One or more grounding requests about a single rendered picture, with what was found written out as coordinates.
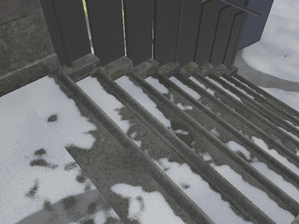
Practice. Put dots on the stairs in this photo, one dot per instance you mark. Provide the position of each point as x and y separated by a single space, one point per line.
232 147

